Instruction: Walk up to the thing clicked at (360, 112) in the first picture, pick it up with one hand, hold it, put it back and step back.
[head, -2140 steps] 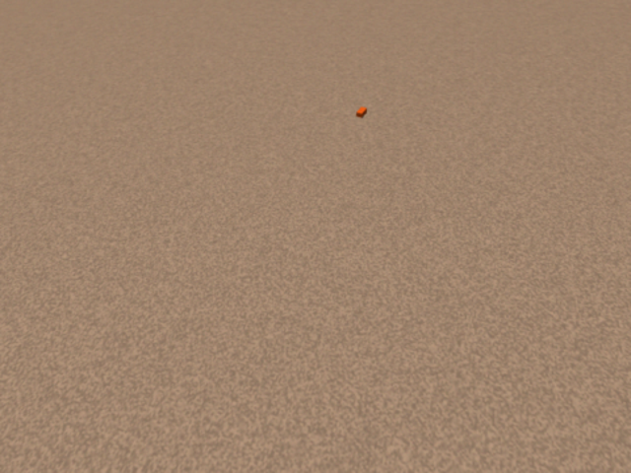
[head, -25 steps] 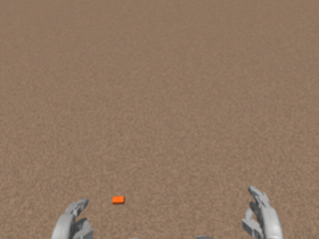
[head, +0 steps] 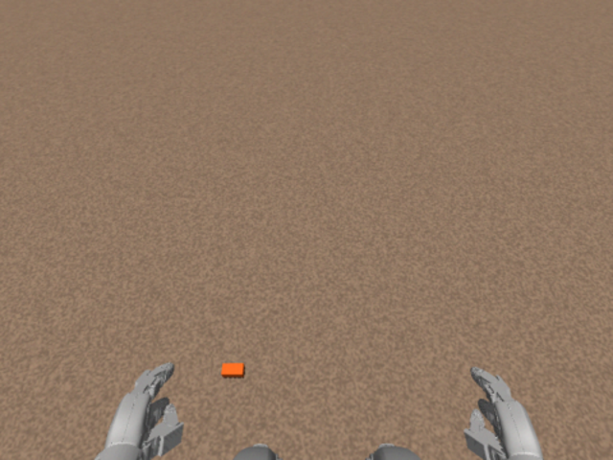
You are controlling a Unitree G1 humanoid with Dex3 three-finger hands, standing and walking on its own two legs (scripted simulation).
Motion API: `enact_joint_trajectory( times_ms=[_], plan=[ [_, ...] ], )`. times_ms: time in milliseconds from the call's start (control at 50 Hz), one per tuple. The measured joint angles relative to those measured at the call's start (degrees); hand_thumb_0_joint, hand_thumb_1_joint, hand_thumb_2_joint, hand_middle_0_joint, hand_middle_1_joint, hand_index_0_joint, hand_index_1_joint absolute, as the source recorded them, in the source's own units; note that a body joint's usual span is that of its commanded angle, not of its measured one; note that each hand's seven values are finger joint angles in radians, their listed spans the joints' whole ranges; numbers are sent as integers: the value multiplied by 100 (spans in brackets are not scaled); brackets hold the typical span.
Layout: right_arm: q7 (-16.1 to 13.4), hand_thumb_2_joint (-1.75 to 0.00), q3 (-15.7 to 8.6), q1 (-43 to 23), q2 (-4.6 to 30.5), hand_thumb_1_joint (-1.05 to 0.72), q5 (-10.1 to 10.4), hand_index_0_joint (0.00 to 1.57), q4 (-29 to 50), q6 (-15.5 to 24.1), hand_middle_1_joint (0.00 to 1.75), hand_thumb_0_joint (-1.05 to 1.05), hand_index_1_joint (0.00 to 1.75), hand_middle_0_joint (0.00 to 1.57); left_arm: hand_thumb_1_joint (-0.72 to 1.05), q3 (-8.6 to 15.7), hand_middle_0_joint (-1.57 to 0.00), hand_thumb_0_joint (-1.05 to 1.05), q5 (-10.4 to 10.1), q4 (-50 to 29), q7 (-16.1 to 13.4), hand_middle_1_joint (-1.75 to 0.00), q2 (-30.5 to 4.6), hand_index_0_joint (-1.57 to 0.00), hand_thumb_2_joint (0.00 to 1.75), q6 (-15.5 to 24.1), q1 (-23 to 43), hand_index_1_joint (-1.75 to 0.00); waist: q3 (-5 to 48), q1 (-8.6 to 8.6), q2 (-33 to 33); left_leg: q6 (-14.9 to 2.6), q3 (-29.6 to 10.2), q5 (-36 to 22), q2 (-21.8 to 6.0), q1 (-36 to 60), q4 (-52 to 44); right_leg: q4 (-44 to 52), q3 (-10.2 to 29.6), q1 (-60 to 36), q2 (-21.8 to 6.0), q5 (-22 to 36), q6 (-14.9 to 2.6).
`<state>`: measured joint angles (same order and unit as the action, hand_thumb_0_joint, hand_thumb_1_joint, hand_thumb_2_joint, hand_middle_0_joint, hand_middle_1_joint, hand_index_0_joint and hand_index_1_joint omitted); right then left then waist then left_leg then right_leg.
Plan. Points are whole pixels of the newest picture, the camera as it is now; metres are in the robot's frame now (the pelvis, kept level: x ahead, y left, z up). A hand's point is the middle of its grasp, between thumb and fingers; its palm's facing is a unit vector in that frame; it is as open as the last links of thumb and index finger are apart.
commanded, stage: stand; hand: left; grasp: from above
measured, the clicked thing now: (233, 370) +0.46 +0.25 -0.70
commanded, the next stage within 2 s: none
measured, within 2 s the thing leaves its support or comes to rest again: neither
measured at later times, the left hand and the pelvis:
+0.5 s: hand out of the picture +0.06 +0.24 -0.11, palm faces +0.04 -0.94 -0.33, open 7.4 cm; pelvis +0.01 +0.00 +0.05, yaw +0 degrees
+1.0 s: hand out of the picture +0.05 +0.23 -0.10, palm faces +0.03 -0.94 -0.34, open 7.4 cm; pelvis +0.00 -0.01 +0.06, yaw +0 degrees
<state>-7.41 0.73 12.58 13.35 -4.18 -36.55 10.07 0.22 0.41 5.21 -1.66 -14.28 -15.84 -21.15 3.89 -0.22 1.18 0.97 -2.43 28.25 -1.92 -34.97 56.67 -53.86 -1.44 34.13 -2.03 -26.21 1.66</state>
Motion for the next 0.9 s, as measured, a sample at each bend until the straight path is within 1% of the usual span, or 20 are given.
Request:
enact_joint_trajectory(
  times_ms=[20,40,80,120,220,340,440,580,720,900],
  plan=[
    [147,-90,9,-110,73,-90,-80,20,-204,-197,30,1,30,20,90,-19,-20,1,91,532,-7,-30,-48,-21,89,287,252,-30,-124,55,-50,-9,37,-58,30,149,-117,63,32,-118,-30,31,-8],
    [279,-90,0,-200,133,-90,-97,20,-392,-345,30,1,30,20,90,-22,-20,1,159,1006,-6,-30,-97,-21,89,506,457,-30,-237,91,-92,-18,68,-114,60,293,-233,127,59,-235,-61,63,-1],
    [477,-90,-76,-299,205,-90,-23,20,-686,-542,30,1,30,20,90,26,-20,1,211,1774,6,-30,-177,-21,89,784,722,-30,-401,129,-170,-35,129,-217,117,552,-464,262,113,-440,-119,122,29],
    [588,-90,-181,-301,253,-90,42,20,-880,-647,30,1,30,20,91,100,-20,1,214,2370,4,-30,-231,-21,89,948,840,-30,-491,142,-208,-49,168,-297,144,760,-668,420,144,-619,-147,183,50],
    [654,-90,-355,-198,336,-90,69,20,-1303,-789,30,1,30,20,91,243,-20,1,211,3601,-16,-30,-279,-21,89,1217,873,-30,-588,128,-159,-64,189,-444,117,1219,-1134,939,141,-1092,-121,376,79],
    [589,-90,-383,-131,336,-90,145,20,-1760,-896,30,1,30,20,91,278,-20,1,165,4602,-32,-30,-233,-21,89,1415,825,-30,-706,113,-88,-59,186,-686,120,1760,-1750,1572,110,-1648,-123,620,91],
    [548,-90,-344,-159,292,-90,198,20,-2083,-952,30,1,30,20,91,245,-20,1,108,5167,-54,-30,-164,-21,89,1463,889,-30,-770,107,-62,-58,186,-917,137,2170,-2247,2050,91,-2055,-139,835,94],
    [537,-90,-285,-250,246,-90,242,20,-2418,-990,30,1,30,20,91,204,-20,1,100,5644,-45,-30,-128,-21,89,1473,1085,-30,-764,116,-48,-40,194,-1232,141,2604,-2837,2602,79,-2472,-140,1129,91],
    [577,-90,-284,-346,264,-90,251,20,-2592,-998,30,1,30,20,91,203,-20,1,114,5878,-12,-30,-168,-21,89,1536,1226,-30,-735,89,-26,-4,181,-1470,112,2810,-3215,2953,56,-2669,-109,1350,63],
    [607,-90,-284,-379,380,-90,260,20,-2722,-992,30,1,30,20,91,213,-20,1,93,6030,13,-30,-241,-21,89,1586,1299,-30,-730,65,4,46,175,-1634,50,2911,-3441,3173,45,-2761,-44,1513,15]
  ],
)
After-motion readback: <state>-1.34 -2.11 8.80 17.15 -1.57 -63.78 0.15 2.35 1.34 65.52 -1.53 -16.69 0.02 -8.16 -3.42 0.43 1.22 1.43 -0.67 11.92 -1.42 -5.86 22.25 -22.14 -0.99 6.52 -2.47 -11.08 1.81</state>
